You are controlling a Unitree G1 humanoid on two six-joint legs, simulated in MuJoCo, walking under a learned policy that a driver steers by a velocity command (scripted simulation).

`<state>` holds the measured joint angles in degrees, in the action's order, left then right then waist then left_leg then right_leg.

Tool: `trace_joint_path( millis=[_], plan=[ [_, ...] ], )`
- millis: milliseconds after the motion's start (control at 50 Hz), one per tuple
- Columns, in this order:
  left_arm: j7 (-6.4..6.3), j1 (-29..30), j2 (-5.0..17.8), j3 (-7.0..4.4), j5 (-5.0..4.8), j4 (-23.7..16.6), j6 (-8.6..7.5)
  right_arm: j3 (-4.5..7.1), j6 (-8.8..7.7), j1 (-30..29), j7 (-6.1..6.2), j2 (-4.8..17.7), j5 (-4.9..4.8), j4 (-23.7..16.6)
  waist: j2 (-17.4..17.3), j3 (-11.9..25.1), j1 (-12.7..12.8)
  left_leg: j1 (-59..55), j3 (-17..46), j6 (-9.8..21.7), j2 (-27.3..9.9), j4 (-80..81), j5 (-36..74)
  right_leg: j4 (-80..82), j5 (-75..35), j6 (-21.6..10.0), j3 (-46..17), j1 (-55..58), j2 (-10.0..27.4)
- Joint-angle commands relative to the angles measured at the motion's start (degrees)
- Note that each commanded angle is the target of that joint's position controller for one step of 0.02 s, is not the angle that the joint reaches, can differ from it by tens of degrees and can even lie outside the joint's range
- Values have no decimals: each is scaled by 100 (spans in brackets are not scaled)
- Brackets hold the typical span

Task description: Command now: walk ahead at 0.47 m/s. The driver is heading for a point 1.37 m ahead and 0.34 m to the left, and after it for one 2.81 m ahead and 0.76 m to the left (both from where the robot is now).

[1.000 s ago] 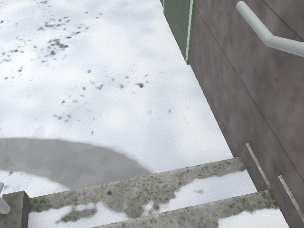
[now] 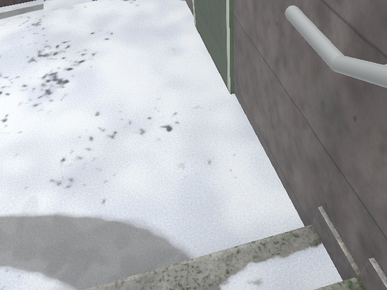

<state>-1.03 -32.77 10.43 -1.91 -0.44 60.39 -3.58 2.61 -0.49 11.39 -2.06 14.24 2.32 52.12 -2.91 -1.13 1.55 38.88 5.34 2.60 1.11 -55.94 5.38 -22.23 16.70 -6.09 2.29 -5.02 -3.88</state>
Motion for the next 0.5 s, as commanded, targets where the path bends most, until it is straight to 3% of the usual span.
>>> trace_joint_path(
  millis=[20,40,80,100,120,180,220,260,280,300,320,340,360,380,400,420,440,460,480,500],
  plan=[
    [-20,163,569,-95,-13,-290,-165,31,6,-320,-65,227,-1,-324,699,-354,-198,-212,-216,2,110,972,1502,438,-1951,247,-710,-628,913],
    [-69,58,497,-82,-19,-192,-183,-10,8,-610,-78,136,44,-379,935,-405,-90,-148,-223,2,5,1292,1926,233,-1574,170,-804,-528,948],
    [-117,-206,421,-54,41,-32,-207,-42,0,-1009,-55,144,102,-545,821,-444,100,96,-197,41,-60,1489,2171,-123,-1351,-25,-1169,-232,1088],
    [-138,-264,609,-108,105,-26,-224,-27,2,-1036,-20,205,119,-520,692,-556,133,399,-121,37,-116,1531,2004,-401,-1482,-131,-1339,-7,1198],
    [-154,-452,466,-82,103,-6,-231,-16,6,-1006,-47,247,151,-521,587,-601,126,602,-78,24,-110,1616,1925,-741,-1765,-201,-1375,180,1198],
    [-243,-870,355,-91,247,82,-195,-60,-118,-1599,-74,130,101,-691,458,-797,529,733,-134,24,-19,2159,1846,-1314,-2011,-240,-1367,360,1066],
    [-308,-941,428,-125,332,134,-171,-88,-259,-1982,-88,60,30,-798,275,-972,803,842,-46,25,-12,2590,1649,-1660,-1907,-285,-1489,428,973],
    [-326,-830,167,-31,244,160,-188,-130,-248,-2078,-161,-54,2,-948,363,-993,819,7,-235,86,-93,2962,1476,-1723,-2375,-194,-1510,-71,877],
    [-350,-729,81,6,211,223,-117,-187,-277,-2086,-180,-115,-30,-945,221,-948,771,-398,-357,146,-216,3117,1681,-1892,-2322,-186,-1445,-270,895],
    [-360,-571,132,10,183,190,-76,-194,-300,-1850,-175,-102,-72,-869,151,-906,689,-906,-409,168,-216,3263,1461,-2185,-2545,-199,-1486,-514,878],
    [-356,-485,243,-17,264,211,-65,-145,-351,-1384,-90,46,-124,-704,88,-769,515,-1417,-432,227,-159,3442,1209,-2741,-3093,-195,-1394,-588,843],
    [-327,-489,364,-32,294,247,-65,-105,-372,-632,-17,183,-141,-416,2,-434,294,-2117,-628,304,11,3630,1080,-3563,-3796,-174,-1236,-548,765],
    [-314,-532,428,-33,288,314,-55,-21,-359,149,12,295,-188,-15,129,-119,16,-2785,-592,364,-18,3903,969,-4537,-3900,-201,-1298,-560,713],
    [-178,-416,736,-180,245,359,-124,29,-267,1078,64,406,-73,368,-358,408,-524,-4368,-460,441,-182,4134,1268,-6006,-2595,-19,-863,-1256,333],
    [-213,-783,441,-213,-144,386,-154,180,-220,2202,64,922,121,570,-1491,1578,-791,-7644,859,1590,-1907,1601,4638,-9331,2810,459,-231,-3997,-238],
    [-314,-706,1005,-257,-236,301,-185,124,-160,2386,35,682,-91,275,-569,2611,-1145,-8618,1695,2142,-2532,1157,4686,-10475,3764,326,-571,-5145,-195],
    [-316,-247,914,-188,-223,21,-211,243,-153,1949,112,873,-204,212,-383,2498,-1085,-8092,2296,2779,-2871,2279,1472,-10538,3045,216,-509,-6049,-23],
    [-293,596,749,-159,19,-196,-160,199,-163,1484,287,542,-131,167,474,1454,-873,-6333,2057,2334,-2552,3342,-137,-9525,2073,130,-391,-5896,239],
    [-219,971,595,-183,167,-213,-74,146,-207,1104,357,441,-65,173,883,611,-495,-4745,1899,2029,-2316,3630,-46,-8788,1399,162,-440,-5257,262],
    [-160,835,363,-156,320,-137,101,77,-311,1112,303,375,76,189,1065,170,-200,-3503,1811,1839,-2155,3650,-328,-8195,1170,107,-661,-4590,422]
  ],
)
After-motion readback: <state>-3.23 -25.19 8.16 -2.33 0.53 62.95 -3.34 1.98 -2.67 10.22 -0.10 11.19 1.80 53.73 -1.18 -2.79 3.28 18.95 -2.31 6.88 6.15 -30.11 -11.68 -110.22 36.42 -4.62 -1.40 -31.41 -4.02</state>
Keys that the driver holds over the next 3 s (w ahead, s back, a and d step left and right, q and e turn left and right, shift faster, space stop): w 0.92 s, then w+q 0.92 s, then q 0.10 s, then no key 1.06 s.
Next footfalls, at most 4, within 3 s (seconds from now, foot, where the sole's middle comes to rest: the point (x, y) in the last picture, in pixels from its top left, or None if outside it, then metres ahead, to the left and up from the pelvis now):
0.36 left None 0.35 0.07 -0.93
0.98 right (269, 274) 0.69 -0.18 -1.08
1.42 left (203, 274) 0.69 0.11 -1.08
1.88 right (199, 212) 1.10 0.14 -1.23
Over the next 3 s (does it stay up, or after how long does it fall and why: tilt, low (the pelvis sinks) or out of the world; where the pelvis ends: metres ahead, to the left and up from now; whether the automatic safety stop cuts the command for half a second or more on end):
stays up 1.10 0.24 -0.45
